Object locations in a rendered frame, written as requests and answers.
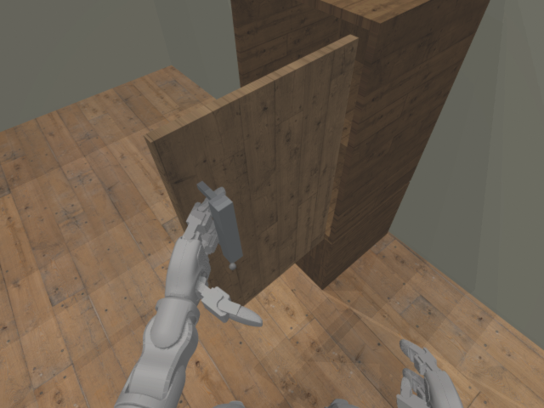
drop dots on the robot left forearm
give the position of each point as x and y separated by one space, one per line
170 338

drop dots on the handle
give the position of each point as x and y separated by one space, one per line
223 214

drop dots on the robot right hand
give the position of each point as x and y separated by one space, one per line
436 390

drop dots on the cupboard door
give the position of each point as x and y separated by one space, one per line
273 145

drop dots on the robot left hand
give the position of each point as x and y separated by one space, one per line
190 258

